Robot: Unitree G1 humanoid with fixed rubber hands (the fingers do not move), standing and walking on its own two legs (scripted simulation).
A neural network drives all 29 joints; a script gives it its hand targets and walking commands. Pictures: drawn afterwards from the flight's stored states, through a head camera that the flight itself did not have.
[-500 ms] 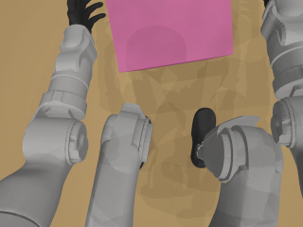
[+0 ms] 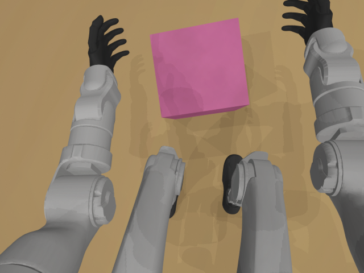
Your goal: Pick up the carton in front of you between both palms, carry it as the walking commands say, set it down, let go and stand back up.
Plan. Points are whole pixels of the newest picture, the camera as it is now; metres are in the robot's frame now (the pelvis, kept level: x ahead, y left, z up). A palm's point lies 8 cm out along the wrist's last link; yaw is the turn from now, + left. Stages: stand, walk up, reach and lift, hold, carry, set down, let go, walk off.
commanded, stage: set down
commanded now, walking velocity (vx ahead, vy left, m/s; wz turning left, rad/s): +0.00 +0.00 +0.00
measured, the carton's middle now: (199, 79) +0.50 +0.02 -0.35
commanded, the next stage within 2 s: let go in 0.48 s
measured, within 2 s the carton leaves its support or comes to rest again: neither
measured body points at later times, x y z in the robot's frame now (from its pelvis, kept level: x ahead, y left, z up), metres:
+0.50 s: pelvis +0.03 -0.02 +0.14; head +0.31 -0.04 +0.49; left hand +0.48 +0.20 +0.04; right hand +0.55 -0.20 +0.03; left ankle +0.08 +0.11 -0.44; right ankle +0.12 -0.11 -0.44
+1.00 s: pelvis +0.09 +0.00 +0.26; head +0.26 -0.04 +0.67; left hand +0.38 +0.22 +0.16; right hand +0.40 -0.23 +0.14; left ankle +0.08 +0.11 -0.44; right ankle +0.12 -0.11 -0.44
